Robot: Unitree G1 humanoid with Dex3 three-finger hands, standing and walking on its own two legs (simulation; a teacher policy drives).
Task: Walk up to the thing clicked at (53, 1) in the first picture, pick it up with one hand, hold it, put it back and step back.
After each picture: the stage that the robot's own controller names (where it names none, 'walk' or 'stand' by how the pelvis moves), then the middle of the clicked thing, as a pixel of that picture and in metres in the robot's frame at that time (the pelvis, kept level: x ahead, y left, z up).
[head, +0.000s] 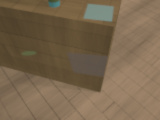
stand; out of the picture +0.95 +0.21 +0.09
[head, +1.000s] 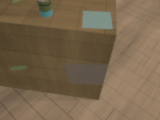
walk; out of the picture +0.82 +0.21 +0.11
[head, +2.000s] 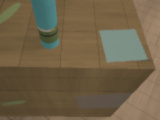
stand; (46, 17) +0.50 +0.15 +0.12
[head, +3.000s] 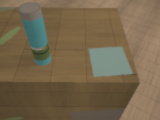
stand; (37, 37) +0.49 +0.21 +0.10
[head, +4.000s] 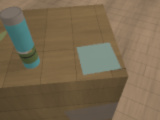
stand; (23, 41) +0.48 +0.25 +0.09
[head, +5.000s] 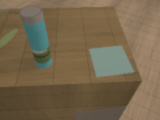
stand; (38, 40) +0.47 +0.20 +0.09
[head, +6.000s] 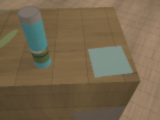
stand; (37, 41) +0.48 +0.20 +0.09
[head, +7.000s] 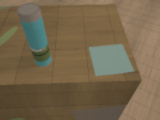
rise first; (37, 39) +0.48 +0.20 +0.09
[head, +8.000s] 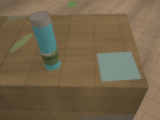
rise first; (47, 43) +0.48 +0.20 +0.09
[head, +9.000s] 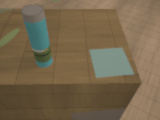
go down; (39, 39) +0.49 +0.17 +0.10
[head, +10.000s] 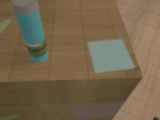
go down; (33, 33) +0.49 +0.17 +0.11
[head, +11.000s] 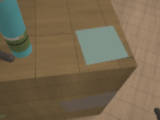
close in; (11, 24) +0.47 +0.19 +0.14
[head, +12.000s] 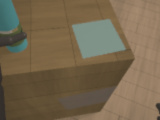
close; (4, 17) +0.49 +0.21 +0.15
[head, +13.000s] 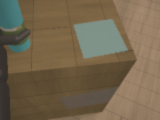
lift; (8, 14) +0.49 +0.21 +0.16
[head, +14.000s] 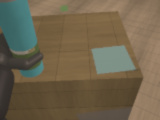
lift; (20, 35) +0.32 +0.17 +0.27
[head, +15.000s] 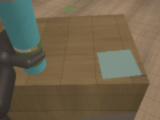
hold; (23, 33) +0.32 +0.17 +0.28
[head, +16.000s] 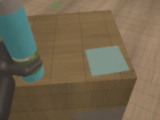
hold; (20, 43) +0.33 +0.18 +0.24
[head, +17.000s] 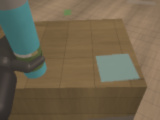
hold; (23, 38) +0.31 +0.17 +0.27
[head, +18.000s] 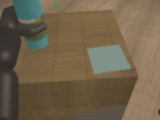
crouch; (27, 6) +0.43 +0.16 +0.29
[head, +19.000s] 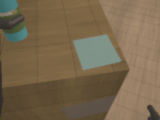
lower; out of the picture +0.51 +0.20 +0.23
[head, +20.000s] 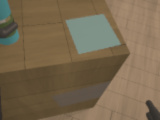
lower; out of the picture +0.52 +0.20 +0.16
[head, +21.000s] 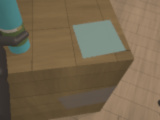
lower; (7, 16) +0.49 +0.20 +0.15
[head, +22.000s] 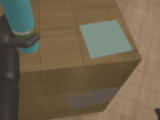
lower; (20, 18) +0.48 +0.17 +0.15
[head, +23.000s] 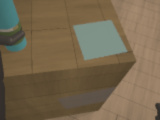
lower; (3, 14) +0.49 +0.20 +0.15
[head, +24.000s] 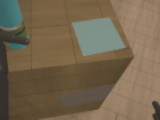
withdraw; (7, 13) +0.50 +0.19 +0.15
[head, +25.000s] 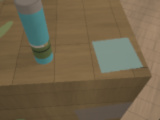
sink last; (37, 33) +0.47 +0.17 +0.13
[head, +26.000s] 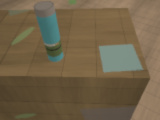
stand; (50, 34) +0.52 +0.19 +0.11
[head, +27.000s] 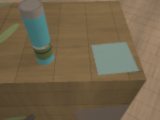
stand; (39, 36) +0.48 +0.19 +0.10
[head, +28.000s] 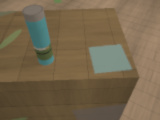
stand; (40, 38) +0.51 +0.20 +0.09
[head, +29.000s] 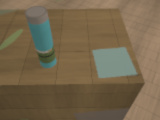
stand; (43, 40) +0.48 +0.18 +0.09
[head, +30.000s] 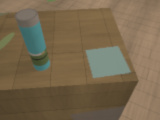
stand; (35, 43) +0.47 +0.21 +0.09
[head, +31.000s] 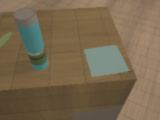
stand; (33, 43) +0.47 +0.21 +0.09
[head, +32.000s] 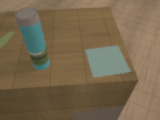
stand; (35, 42) +0.47 +0.20 +0.09
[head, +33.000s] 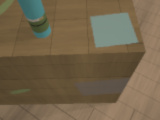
walk; (32, 7) +0.55 +0.21 +0.11
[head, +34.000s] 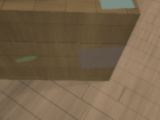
walk; out of the picture +0.79 +0.15 +0.12
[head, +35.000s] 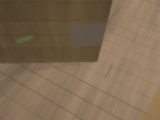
stand; out of the picture +1.07 +0.25 +0.11
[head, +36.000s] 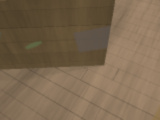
stand; out of the picture +1.09 +0.24 +0.10
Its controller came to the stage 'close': yes
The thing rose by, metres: 0.21
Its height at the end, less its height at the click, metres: +0.00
